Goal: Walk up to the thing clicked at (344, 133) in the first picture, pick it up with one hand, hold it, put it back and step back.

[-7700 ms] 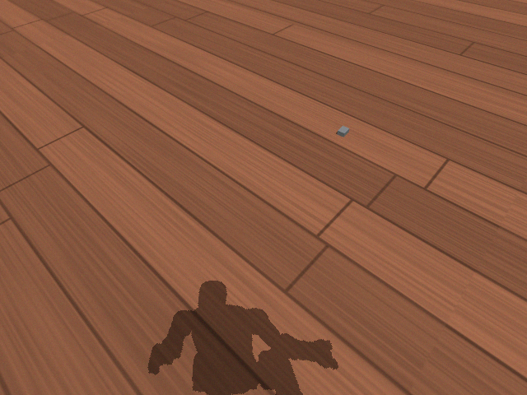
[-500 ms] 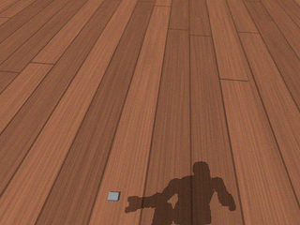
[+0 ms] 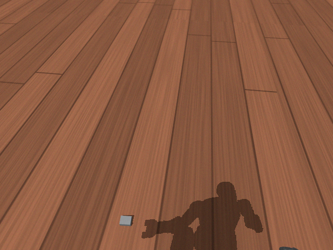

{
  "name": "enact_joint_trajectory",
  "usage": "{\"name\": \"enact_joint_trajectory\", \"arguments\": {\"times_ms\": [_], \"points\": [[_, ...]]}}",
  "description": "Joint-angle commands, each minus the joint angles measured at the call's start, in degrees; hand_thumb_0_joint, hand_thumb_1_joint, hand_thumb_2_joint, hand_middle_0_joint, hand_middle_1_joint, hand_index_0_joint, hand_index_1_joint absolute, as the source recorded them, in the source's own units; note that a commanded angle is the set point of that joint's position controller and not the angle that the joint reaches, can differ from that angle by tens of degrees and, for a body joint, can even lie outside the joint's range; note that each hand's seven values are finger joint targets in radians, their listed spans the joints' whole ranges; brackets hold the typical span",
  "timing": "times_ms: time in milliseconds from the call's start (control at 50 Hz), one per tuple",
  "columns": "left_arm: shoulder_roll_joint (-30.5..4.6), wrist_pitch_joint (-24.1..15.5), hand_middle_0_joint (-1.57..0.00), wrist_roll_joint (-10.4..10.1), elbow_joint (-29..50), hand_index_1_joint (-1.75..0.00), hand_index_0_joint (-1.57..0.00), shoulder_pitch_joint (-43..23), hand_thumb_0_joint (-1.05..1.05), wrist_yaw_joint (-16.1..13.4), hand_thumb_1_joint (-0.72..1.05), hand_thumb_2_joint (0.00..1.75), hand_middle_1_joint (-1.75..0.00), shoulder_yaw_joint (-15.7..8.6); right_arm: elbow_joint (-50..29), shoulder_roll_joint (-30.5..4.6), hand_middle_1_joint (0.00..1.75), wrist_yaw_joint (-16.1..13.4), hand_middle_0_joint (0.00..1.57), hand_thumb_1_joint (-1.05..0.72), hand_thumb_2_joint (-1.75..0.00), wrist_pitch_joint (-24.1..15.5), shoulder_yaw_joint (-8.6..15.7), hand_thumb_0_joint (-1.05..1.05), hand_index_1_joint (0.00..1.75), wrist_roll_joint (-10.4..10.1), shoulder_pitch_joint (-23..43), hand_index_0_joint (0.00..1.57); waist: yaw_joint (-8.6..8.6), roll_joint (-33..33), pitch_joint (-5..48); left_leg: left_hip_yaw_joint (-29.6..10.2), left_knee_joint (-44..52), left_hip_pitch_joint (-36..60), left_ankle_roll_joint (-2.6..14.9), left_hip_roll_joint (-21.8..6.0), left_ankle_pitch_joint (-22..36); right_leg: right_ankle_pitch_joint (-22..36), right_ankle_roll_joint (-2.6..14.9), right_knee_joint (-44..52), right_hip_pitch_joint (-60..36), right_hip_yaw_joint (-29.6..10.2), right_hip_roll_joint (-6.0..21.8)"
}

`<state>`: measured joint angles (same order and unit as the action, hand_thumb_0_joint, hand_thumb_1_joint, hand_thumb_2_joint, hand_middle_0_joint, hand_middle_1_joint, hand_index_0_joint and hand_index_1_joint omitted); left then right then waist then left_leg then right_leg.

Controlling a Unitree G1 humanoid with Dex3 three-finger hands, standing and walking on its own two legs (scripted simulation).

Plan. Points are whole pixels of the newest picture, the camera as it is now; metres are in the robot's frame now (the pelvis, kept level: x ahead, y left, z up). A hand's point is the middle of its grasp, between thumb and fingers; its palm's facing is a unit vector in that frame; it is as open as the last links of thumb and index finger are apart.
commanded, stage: stand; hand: left
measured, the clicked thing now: (125, 220) +0.40 +0.27 -0.77
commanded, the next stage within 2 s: none
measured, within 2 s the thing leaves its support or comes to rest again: neither
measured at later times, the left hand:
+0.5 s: hand out of the picture +0.04 +0.23 -0.16, palm faces -0.02 -0.94 -0.34, open 7.4 cm
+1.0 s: hand out of the picture +0.05 +0.22 -0.16, palm faces -0.04 -0.94 -0.34, open 7.4 cm
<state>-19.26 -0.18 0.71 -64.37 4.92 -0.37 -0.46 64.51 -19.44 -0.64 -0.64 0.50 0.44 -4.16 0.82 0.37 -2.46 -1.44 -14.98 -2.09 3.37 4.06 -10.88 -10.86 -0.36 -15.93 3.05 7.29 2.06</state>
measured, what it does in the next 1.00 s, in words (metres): stands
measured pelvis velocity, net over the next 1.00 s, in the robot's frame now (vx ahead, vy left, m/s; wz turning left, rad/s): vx -0.02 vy -0.04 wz -0.03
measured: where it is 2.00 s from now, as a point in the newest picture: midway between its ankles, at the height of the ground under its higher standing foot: outside the picture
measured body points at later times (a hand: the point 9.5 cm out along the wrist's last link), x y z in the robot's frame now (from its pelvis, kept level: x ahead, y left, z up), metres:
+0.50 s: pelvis -0.02 -0.02 +0.00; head -0.02 -0.02 +0.45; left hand +0.05 +0.28 -0.13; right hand +0.05 -0.32 -0.13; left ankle -0.03 +0.08 -0.75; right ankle -0.02 -0.12 -0.75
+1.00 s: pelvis -0.02 -0.04 +0.00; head -0.02 -0.04 +0.45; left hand +0.05 +0.26 -0.13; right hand +0.04 -0.33 -0.14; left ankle -0.03 +0.08 -0.75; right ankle -0.02 -0.12 -0.75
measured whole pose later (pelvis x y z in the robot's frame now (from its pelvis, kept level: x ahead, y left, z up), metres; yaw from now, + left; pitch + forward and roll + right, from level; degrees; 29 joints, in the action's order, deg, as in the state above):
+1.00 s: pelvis -0.02 -0.04 +0.00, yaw -1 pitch -2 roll +0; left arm -20.0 -0.8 0.7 -64.9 6.9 0.3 0.5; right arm 65.3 -19.7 -0.2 -0.5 -0.7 0.6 -7.0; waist 0.6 -0.2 -2.4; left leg -0.8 -16.2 -3.7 0.4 0.7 -10.1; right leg -8.9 2.9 -15.3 4.3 6.7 -1.3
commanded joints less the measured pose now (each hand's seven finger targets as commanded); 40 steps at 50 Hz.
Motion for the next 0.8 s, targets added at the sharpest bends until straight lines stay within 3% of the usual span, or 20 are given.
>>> {"name": "enact_joint_trajectory", "arguments": {"times_ms": [0, 40, 100, 220, 400, 460, 780], "points": [[-11.6, -1.4, -0.2, 0.0, 3.5, -0.3, -0.2, -2.3, 0.0, -0.9, 0.9, 0.9, -0.3, -2.0, -3.1, -12.5, 0.3, -0.6, 0.2, -0.9, -0.9, -1.3, 2.1, 0.0, 0.3, 0.1, 1.9, 0.2, -0.53, -1.1, 6.1, -6.8, 1.3, -1.6, -2.83, -11.4, 22.3, 13.8, 1.39, 0.7, -4.6, -7.4, 7.8], [-11.7, -1.4, -0.2, 0.0, 3.4, -0.3, -0.2, -1.4, 0.0, -0.9, 0.9, 0.9, -0.3, -2.1, -2.9, -12.8, 0.3, -0.6, 0.2, -0.9, -0.9, -1.3, 2.2, 0.0, 0.3, 0.1, 2.0, 0.2, -0.2, -1.3, 6.4, -7.0, 1.3, -1.0, -3.18, -11.6, 22.8, 13.4, 1.46, 0.4, -4.4, -7.2, 7.7], [-11.6, -1.5, -0.2, -0.1, 3.1, -0.3, -0.2, -1.4, 0.0, -0.8, 0.9, 0.9, -0.3, -2.0, -3.0, -12.5, 0.3, -0.5, 0.2, -0.9, -0.9, -1.3, 2.0, 0.0, 0.3, 0.0, 2.8, 0.2, 0.02, -0.2, 4.3, -6.9, 2.1, -2.2, -2.26, -11.3, 17.4, 10.8, 1.39, 1.9, -3.3, -7.7, 7.7], [-12.0, -1.5, -0.2, 0.0, 3.1, -0.3, -0.2, -1.6, 0.0, -0.7, 0.9, 0.9, -0.3, -1.9, -2.7, -12.2, 0.3, -0.4, 0.2, -0.9, -0.9, -1.4, 1.8, 0.0, 0.3, 0.2, 2.2, 0.2, -0.1, -0.6, 3.3, -6.9, 2.9, -3.6, -2.35, -11.2, 13.2, 7.7, 1.54, 2.3, -2.7, -8.2, 7.7], [-12.4, -1.8, -0.2, 0.1, 2.9, -0.3, -0.2, -1.2, 0.0, -0.5, 0.9, 0.9, -0.3, -1.8, -2.4, -12.4, 0.3, -0.2, 0.2, -0.9, -0.9, -1.3, 1.7, 0.0, 0.3, 0.3, 1.6, 0.2, -0.22, -0.2, 3.2, -7.1, 2.8, -3.9, -1.87, -11.2, 9.4, 6.4, 1.83, 3.1, -1.7, -9.1, 7.8], [-12.4, -1.7, -0.2, -0.1, 2.5, -0.3, -0.2, -0.8, 0.0, -0.4, 0.9, 0.9, -0.3, -1.7, -2.1, -12.2, 0.3, -0.1, 0.2, -0.9, -0.9, -1.2, 1.5, 0.0, 0.3, 0.2, 1.1, 0.2, -0.09, -0.2, 2.0, -7.0, 3.1, -4.7, -2.05, -10.9, 7.0, 3.7, 1.88, 3.6, -0.7, -9.3, 7.5], [-12.9, -1.8, -0.2, -0.2, 2.4, -0.3, -0.2, -0.1, 0.0, -0.2, 0.9, 0.9, -0.3, -1.5, -1.9, -12.0, 0.3, -0.2, 0.2, -0.9, -0.9, -1.2, 0.9, 0.0, 0.3, 0.2, -0.5, 0.2, -0.19, 0.1, 2.7, -6.6, 2.0, -4.1, -2.19, -11.2, 7.8, 5.7, 2.14, 3.3, 0.0, -10.3, 7.2]]}}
